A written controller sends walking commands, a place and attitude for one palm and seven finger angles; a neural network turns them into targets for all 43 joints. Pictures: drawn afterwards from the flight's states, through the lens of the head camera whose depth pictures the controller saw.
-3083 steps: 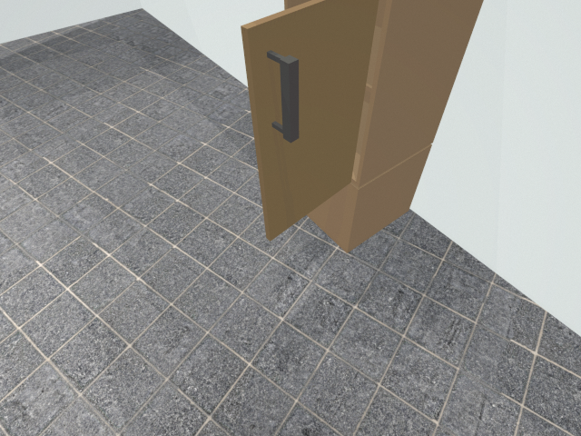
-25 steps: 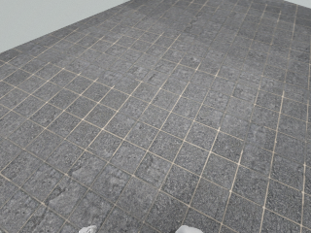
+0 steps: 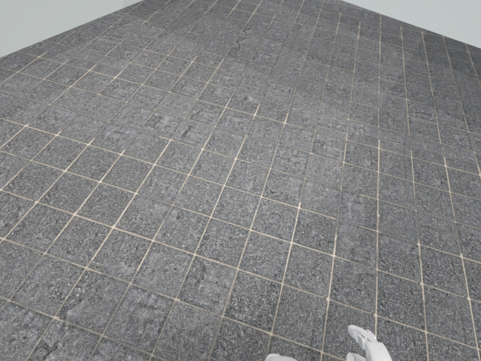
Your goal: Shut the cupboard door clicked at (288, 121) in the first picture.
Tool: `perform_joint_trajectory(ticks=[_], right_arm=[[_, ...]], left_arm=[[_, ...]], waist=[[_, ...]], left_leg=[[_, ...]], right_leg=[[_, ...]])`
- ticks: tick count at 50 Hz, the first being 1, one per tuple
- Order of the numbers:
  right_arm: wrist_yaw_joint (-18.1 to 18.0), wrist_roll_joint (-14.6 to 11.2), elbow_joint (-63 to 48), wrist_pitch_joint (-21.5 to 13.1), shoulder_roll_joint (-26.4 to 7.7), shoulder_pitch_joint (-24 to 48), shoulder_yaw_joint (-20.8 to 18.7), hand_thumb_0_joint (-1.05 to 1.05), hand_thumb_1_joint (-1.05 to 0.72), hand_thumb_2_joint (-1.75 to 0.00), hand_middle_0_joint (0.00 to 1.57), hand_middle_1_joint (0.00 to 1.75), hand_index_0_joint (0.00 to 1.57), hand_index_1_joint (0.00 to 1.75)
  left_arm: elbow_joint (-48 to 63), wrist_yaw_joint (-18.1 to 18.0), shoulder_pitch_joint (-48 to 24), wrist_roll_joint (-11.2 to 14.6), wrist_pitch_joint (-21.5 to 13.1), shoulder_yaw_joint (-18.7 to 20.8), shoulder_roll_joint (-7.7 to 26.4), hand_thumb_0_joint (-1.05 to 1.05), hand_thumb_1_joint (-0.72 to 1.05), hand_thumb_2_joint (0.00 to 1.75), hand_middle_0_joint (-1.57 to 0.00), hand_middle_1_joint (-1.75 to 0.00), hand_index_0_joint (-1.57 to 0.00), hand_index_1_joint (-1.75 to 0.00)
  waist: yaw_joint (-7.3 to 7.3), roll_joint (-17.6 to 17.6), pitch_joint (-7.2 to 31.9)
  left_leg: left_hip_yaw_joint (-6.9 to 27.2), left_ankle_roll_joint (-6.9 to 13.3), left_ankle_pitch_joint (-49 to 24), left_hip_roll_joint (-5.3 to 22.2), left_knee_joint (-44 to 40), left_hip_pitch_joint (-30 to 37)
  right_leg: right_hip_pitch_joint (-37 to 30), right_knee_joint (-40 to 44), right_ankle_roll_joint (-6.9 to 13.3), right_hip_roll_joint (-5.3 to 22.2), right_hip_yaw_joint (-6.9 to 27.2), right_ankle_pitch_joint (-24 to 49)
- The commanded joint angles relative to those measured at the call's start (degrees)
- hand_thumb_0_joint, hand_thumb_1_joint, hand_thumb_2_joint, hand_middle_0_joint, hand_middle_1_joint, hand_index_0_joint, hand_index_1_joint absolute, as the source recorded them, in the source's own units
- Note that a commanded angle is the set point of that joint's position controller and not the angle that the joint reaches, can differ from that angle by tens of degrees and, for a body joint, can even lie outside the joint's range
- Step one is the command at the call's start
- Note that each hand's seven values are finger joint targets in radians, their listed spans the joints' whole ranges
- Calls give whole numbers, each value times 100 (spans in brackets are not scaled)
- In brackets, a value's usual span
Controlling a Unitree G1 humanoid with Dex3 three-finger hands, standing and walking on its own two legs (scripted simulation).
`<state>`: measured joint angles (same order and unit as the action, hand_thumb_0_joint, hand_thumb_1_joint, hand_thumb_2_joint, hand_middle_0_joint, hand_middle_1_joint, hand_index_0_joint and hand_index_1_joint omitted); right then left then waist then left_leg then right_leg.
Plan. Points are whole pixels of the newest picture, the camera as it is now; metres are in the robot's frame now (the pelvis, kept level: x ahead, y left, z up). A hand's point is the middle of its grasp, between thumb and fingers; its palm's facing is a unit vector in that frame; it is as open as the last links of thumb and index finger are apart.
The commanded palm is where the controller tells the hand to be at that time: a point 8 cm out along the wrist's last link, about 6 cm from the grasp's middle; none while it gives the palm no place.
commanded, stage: turn to face it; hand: left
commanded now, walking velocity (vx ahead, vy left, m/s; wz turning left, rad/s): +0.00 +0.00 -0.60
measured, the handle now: out of the picture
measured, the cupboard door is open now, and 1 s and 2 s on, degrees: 27 27 27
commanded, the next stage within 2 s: none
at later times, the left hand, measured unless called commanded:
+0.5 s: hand (179, 316) +0.21 +0.13 -0.15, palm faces -0.32 -0.91 -0.26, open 7.3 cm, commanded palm none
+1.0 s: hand (201, 276) +0.29 +0.11 -0.16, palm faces -0.56 -0.80 -0.21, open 7.4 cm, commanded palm none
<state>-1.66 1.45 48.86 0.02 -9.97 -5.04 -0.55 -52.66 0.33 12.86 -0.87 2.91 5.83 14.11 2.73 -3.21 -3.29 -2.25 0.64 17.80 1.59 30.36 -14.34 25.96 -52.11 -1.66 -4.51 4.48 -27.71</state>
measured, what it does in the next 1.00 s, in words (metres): steps on the spot, turning right: right foot, then left foot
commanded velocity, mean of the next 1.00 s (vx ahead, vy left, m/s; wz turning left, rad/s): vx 0.00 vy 0.00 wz -0.60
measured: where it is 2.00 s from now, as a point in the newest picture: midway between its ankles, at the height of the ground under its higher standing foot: outside the picture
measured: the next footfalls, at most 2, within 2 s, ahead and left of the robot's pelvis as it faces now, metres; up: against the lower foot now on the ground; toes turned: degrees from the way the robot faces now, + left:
right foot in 0.34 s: +0.04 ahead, -0.15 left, +0.00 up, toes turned -19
left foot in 0.68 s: +0.16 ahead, +0.09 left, +0.00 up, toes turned -21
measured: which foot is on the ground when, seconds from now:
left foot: down 0.00-0.34, up 0.36-0.66, down 0.68-1.00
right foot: up 0.00-0.32, down 0.34-0.68, up 0.70-1.00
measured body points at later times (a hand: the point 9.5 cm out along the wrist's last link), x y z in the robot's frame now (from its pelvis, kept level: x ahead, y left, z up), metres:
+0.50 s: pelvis +0.04 -0.02 -0.01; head +0.08 -0.05 +0.44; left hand +0.22 +0.18 -0.13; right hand -0.01 -0.30 -0.15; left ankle +0.05 +0.12 -0.66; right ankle +0.00 -0.14 -0.74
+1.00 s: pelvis +0.08 +0.00 +0.01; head +0.13 -0.02 +0.45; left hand +0.32 +0.15 -0.14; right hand -0.03 -0.23 -0.13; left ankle +0.13 +0.10 -0.74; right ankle -0.02 -0.11 -0.68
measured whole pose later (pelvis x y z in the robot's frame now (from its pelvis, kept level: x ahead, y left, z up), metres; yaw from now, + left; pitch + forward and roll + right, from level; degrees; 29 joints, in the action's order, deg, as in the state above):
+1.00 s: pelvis +0.08 +0.00 +0.01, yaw -37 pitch +1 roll -2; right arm -1.3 2.0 51.1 0.5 -11.1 -14.4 -1.0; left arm -50.2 2.4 8.2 -0.9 4.8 5.7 14.7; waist -0.7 0.1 -4.9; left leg -13.0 -0.6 17.1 8.7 28.9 -11.8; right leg 24.3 -53.1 -3.0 1.9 -3.2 -25.4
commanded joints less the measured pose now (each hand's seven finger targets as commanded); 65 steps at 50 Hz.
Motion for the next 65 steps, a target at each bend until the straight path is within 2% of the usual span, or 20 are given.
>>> perform_joint_trajectory(ticks=[1, 9, 14, 15, 17, 18, 24, 32, 33, 34, 35, 36, 41, 50, 53, 54, 55, 57, 61, 65], right_arm=[[-137, 49, -420, -32, -1144, -343, -324, 0, -90, -90, 20, 30, 20, 30], [-57, 44, -153, 5, -1348, -943, -435, 0, -90, -90, 20, 30, 20, 30], [-3, 9, -128, 18, -1524, -776, -514, 0, -90, -90, 20, 30, 20, 30], [25, -45, -186, 12, -1532, -662, -521, 0, -90, -90, 20, 30, 20, 30], [56, -116, -577, 64, -858, -435, -344, 0, -90, -90, 20, 30, 20, 30], [-11, -133, -536, 171, -987, -482, -310, 0, -90, -90, 20, 30, 20, 30], [91, -50, -206, 205, -914, -832, -324, 0, -90, -90, 20, 30, 20, 30], [27, -110, -176, 35, -833, -1152, -317, 0, -90, -90, 20, 30, 20, 30], [1, -88, -124, -31, -1068, -1371, -350, 0, -90, -90, 20, 30, 20, 30], [-21, 5, -132, -92, -1644, -1470, -444, 0, -90, -90, 20, 30, 20, 30], [-55, 35, -161, -68, -1872, -1578, -476, 0, -90, -90, 20, 30, 20, 30], [-61, 70, -255, -50, -1749, -1463, -425, 0, -90, -90, 20, 30, 20, 30], [-124, 59, -251, -81, -1231, -1117, -319, 0, -90, -90, 20, 30, 20, 30], [-18, 47, -32, 4, -1410, -1217, -483, 0, -90, -90, 20, 30, 20, 30], [28, 8, -63, 37, -1471, -909, -522, 0, -90, -90, 20, 30, 20, 30], [57, -48, -120, 44, -1345, -848, -514, 0, -90, -90, 20, 30, 20, 30], [82, -86, -379, 67, -844, -708, -382, 0, -90, -90, 20, 30, 20, 30], [44, -93, -522, 239, -939, -479, -353, 0, -90, -90, 20, 30, 20, 30], [73, -24, -254, 210, -991, -575, -382, 0, -90, -90, 20, 30, 20, 30], [83, -32, -208, 224, -851, -549, -361, 0, -90, -90, 20, 30, 20, 30]], left_arm=[[594, 91, -27, -30, -23, 99, 503, 0, 90, 90, -20, -30, -20, -30], [906, 218, -696, -28, 22, -25, 291, 0, 90, 90, -20, -30, -20, -30], [812, 205, -286, -35, -74, -16, 451, 0, 90, 90, -20, -30, -20, -30], [650, 179, 275, -47, -132, 31, 647, 0, 90, 90, -20, -30, -20, -30], [410, 2, 1054, -31, -247, 222, 1682, 0, 90, 90, -20, -30, -20, -30], [422, -81, 926, 16, -209, 192, 1637, 0, 90, 90, -20, -30, -20, -30], [871, -94, -560, -55, -172, 15, 1069, 0, 90, 90, -20, -30, -20, -30], [749, -38, -528, -41, -106, 94, 1043, 0, 90, 90, -20, -30, -20, -30], [809, -33, -538, 18, -68, 55, 842, 0, 90, 90, -20, -30, -20, -30], [905, 5, -306, 80, -34, -15, 435, 0, 90, 90, -20, -30, -20, -30], [963, 16, -438, 44, -47, -45, 457, 0, 90, 90, -20, -30, -20, -30], [971, 39, -469, 6, -62, -6, 544, 0, 90, 90, -20, -30, -20, -30], [741, 154, -474, -10, 21, 20, 381, 0, 90, 90, -20, -30, -20, -30], [851, 203, -713, -21, 0, -41, 213, 0, 90, 90, -20, -30, -20, -30], [699, 174, -175, -27, -57, 11, 374, 0, 90, 90, -20, -30, -20, -30], [549, 137, 286, -60, -114, 72, 683, 0, 90, 90, -20, -30, -20, -30], [474, 52, 581, -113, -199, 188, 1358, 0, 90, 90, -20, -30, -20, -30], [449, -81, 597, -4, -140, 192, 1496, 0, 90, 90, -20, -30, -20, -30], [726, -121, -407, -2, -203, 28, 828, 0, 90, 90, -20, -30, -20, -30], [645, -82, -186, -26, -229, 45, 902, 0, 90, 90, -20, -30, -20, -30]], waist=[[-208, 1315, 394], [-493, 1580, 365], [-202, 1487, 590], [115, 1061, 832], [389, -1292, 1140], [280, -907, 1032], [-408, -542, 549], [-483, -638, 667], [-571, -47, 781], [-533, 1689, 904], [-617, 2142, 816], [-570, 1421, 748], [-396, 1290, 584], [-539, 1692, 608], [-176, 1423, 625], [55, 694, 808], [221, -1348, 716], [181, -854, 453], [-302, -723, 352], [-243, -329, 564]], left_leg=[[611, 763, -4240, 1771, -834, 1023], [-241, 584, -3902, 1715, -628, 1255], [-586, 271, -3948, 1727, 293, 1021], [-811, 39, -3611, 1547, 1145, 580], [-600, -504, 1970, 168, 3832, -1897], [233, -423, 1941, 410, 4219, -1946], [65, -563, 503, 398, 3152, -1329], [-67, -488, -238, 29, 105, 5], [233, -391, -564, 362, -729, 694], [1716, 92, -1099, 1753, -1265, 1273], [2321, 668, -1925, 2624, -1365, 1081], [2076, 906, -2110, 2620, -1280, 653], [320, 581, -3934, 1768, -816, 1149], [-449, 562, -3312, 1971, -545, 1207], [-739, 189, -2530, 1900, 160, 581], [-944, -91, -1850, 1596, 1021, -1], [-1162, -456, 1342, 662, 2376, -1631], [72, -414, 1713, 508, 3858, -1999], [263, -540, 448, 543, 3653, -1944], [118, -597, 333, 312, 2929, -1629]], right_leg=[[875, -1621, -203, 547, -229, -16], [275, 154, -120, 601, -920, 561], [-953, 1720, 149, 418, -1141, 1229], [-1877, 2447, 252, 511, -1016, 2105], [-3160, 2814, 1378, 2808, 1972, 6149], [-2701, 3003, 1678, 2893, 1802, 5049], [-1165, 3197, 1116, 1696, 612, 3042], [-863, 2483, 833, 1426, 1161, 2968], [-375, 2046, 551, 1054, 894, 2388], [514, 870, 159, 201, 148, 572], [742, -512, 20, 159, -283, -906], [538, -1246, 46, 428, -78, -748], [782, -1554, -171, 619, -413, 109], [-129, 671, -32, 546, -1052, 325], [-1271, 2107, 133, 501, -1097, 1415], [-2131, 2793, 293, 795, -667, 2163], [-2894, 3286, 853, 2233, 1415, 3660], [-1938, 3437, 1541, 2761, 1753, 3541], [-1558, 3392, 1156, 1806, 939, 3102], [-1637, 3280, 1176, 1644, 922, 3195]])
